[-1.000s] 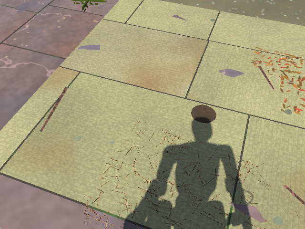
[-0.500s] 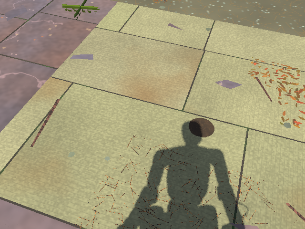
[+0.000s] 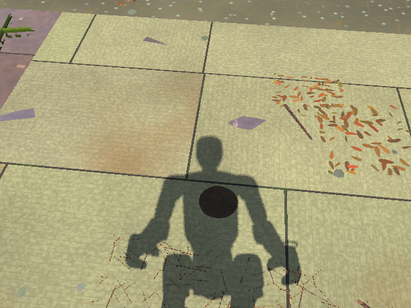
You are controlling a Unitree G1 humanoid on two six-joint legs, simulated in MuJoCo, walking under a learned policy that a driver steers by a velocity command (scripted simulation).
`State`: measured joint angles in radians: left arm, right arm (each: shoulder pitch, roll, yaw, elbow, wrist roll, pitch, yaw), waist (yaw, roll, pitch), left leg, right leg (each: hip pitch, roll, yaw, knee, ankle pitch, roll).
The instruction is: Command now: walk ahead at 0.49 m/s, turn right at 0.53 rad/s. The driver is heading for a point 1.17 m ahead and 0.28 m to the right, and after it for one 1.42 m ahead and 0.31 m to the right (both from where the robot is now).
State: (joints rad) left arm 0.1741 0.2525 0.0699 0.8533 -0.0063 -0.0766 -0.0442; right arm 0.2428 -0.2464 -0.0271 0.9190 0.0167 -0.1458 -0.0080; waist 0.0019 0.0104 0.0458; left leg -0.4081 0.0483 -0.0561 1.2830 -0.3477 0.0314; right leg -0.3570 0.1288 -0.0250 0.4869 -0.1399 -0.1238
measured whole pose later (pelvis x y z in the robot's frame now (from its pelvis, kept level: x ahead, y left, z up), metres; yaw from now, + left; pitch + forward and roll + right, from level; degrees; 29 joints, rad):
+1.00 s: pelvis +0.51 -0.12 +0.00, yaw -30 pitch +2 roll +0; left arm 0.19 0.27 0.06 0.67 -0.01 -0.06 -0.04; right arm 0.28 -0.30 -0.05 0.85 0.02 -0.10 0.01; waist -0.02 0.01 0.04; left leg -0.41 0.09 0.00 1.19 -0.40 0.01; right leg -0.37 0.05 -0.03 0.52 -0.18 -0.07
